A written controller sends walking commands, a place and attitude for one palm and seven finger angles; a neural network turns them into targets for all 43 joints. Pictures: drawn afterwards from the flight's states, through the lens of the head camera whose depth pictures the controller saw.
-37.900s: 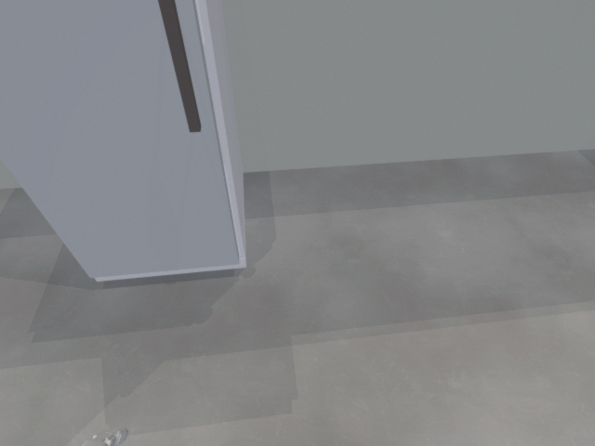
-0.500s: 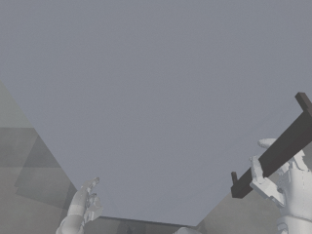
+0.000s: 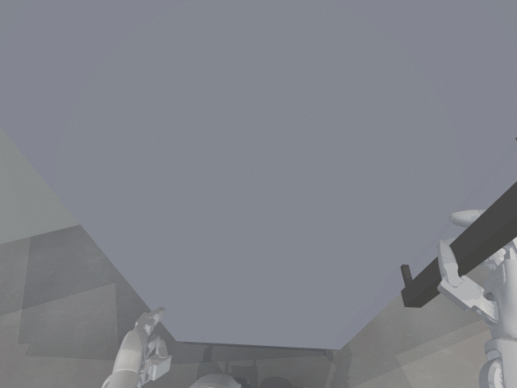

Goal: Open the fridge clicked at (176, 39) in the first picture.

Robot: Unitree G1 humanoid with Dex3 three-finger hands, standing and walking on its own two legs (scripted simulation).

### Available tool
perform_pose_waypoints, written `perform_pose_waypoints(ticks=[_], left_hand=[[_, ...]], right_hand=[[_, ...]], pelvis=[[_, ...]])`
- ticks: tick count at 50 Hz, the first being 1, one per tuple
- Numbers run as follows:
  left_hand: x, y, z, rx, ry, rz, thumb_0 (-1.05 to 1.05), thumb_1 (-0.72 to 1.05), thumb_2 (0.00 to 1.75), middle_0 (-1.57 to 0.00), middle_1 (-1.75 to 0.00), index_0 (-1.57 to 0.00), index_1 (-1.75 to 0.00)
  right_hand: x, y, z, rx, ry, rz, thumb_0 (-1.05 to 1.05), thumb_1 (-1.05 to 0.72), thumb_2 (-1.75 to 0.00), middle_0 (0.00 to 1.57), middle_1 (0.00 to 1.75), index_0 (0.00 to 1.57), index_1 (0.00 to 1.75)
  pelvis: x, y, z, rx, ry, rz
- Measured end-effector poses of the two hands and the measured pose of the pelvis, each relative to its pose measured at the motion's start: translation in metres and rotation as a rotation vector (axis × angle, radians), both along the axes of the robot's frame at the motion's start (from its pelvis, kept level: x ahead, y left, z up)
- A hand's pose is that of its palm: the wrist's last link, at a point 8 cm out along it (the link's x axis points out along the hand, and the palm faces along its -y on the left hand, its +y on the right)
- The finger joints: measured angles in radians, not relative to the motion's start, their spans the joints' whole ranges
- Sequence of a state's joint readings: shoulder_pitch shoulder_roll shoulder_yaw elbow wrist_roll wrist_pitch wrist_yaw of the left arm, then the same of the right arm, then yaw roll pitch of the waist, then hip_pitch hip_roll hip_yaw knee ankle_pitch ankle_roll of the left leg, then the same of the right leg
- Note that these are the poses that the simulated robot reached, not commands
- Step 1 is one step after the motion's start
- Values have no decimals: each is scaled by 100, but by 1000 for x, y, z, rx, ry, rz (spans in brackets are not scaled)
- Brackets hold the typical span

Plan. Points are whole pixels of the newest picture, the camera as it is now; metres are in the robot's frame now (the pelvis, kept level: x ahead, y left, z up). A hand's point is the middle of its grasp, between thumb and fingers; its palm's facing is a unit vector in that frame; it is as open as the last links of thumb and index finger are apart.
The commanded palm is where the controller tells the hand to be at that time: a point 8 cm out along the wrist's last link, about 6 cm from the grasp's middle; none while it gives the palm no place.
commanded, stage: walk backward, drawing the door open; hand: right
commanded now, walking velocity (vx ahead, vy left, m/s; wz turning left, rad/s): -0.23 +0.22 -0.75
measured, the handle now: (455, 240) +0.29 -0.22 +0.13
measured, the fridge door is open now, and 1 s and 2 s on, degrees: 21 65 64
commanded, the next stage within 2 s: stop walking and hold the door back in 0.98 s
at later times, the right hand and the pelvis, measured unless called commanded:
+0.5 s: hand out of the picture +0.04 -0.13 +0.13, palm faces +0.63 +0.70 -0.33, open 6.6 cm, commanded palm -0.03 -0.15 +0.13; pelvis -0.09 +0.17 +0.00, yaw -23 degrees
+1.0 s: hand out of the picture -0.08 -0.01 +0.13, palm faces +0.83 +0.43 -0.35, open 6.9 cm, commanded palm -0.14 -0.01 +0.13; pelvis -0.13 +0.32 -0.01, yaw -38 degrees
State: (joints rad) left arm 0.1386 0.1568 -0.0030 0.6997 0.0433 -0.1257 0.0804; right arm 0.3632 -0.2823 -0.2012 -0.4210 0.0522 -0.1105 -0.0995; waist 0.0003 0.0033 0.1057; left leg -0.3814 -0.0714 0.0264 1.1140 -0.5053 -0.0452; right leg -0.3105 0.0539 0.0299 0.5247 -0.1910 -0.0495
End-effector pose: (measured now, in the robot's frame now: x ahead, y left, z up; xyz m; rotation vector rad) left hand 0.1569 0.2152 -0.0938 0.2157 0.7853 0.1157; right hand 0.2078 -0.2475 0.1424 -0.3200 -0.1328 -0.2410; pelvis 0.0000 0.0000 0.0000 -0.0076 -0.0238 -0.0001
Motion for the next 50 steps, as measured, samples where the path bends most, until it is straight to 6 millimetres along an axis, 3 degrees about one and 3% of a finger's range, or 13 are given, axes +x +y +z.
perform_pose_waypoints(ticks=[4,8,12,15,18,20,25,30,35,39,44,50], left_hand=[[-17,20,19,0,-38,-37,1,90,90,-20,-30,-20,-30],[-31,48,24,7,-77,-39,1,90,90,-20,-30,-21,-30],[-38,78,16,-3,-78,-79,1,90,90,-20,-30,-20,-30],[-35,101,-2,-2,-66,-162,1,90,90,-20,-30,-20,-30],[-33,123,-15,42,-3,-225,1,90,90,-20,-30,-20,-30],[-34,133,-12,55,26,-232,1,90,90,-20,-30,-20,-30],[-29,134,8,85,-4,-297,1,90,90,-20,-30,-20,-30],[-16,117,18,112,-103,-413,1,90,90,-20,-30,-20,-30],[-28,96,31,1,-93,-532,1,90,90,-20,-30,-20,-30],[-38,92,33,-74,-86,-610,1,90,90,-20,-30,-20,-30],[-43,110,17,-130,-66,-661,1,90,90,-20,-30,-21,-30],[-28,158,-14,-110,-13,-706,1,90,90,-20,-30,-21,-30]], right_hand=[[-26,9,3,7,40,-74,-5,-62,-78,43,139,25,137],[-61,19,2,7,33,-140,-5,-63,-77,42,138,24,137],[-99,33,2,-23,24,-241,-6,-61,-78,43,139,25,135],[-133,48,0,-73,-15,-340,-9,-57,-78,44,139,26,132],[-165,65,0,-76,-16,-416,-10,-56,-78,45,140,28,131],[-184,75,2,-74,9,-432,-9,-57,-78,45,140,30,133],[-220,96,3,-40,10,-463,-7,-56,-76,45,140,33,136],[-248,113,-2,-13,-75,-443,-7,-54,-75,46,140,33,138],[-272,135,0,6,-51,-494,-5,-56,-76,46,140,32,139],[-291,157,3,27,-17,-562,-2,-59,-76,46,140,30,138],[-314,188,4,16,9,-672,-2,-61,-77,46,140,27,138],[-343,229,5,-51,33,-822,-6,-59,-77,45,140,24,135]], pelvis=[[-24,24,13,51,-41,-58],[-42,53,10,66,-65,-80],[-55,92,3,86,-50,-163],[-65,129,-15,31,-3,-233],[-81,144,-14,26,-14,-271],[-85,151,-7,7,-14,-299],[-94,169,4,-9,3,-406],[-115,182,-9,6,26,-497],[-127,210,7,21,-19,-561],[-132,235,14,38,-36,-600],[-132,271,8,15,-38,-617],[-128,323,-7,-11,-23,-671]])
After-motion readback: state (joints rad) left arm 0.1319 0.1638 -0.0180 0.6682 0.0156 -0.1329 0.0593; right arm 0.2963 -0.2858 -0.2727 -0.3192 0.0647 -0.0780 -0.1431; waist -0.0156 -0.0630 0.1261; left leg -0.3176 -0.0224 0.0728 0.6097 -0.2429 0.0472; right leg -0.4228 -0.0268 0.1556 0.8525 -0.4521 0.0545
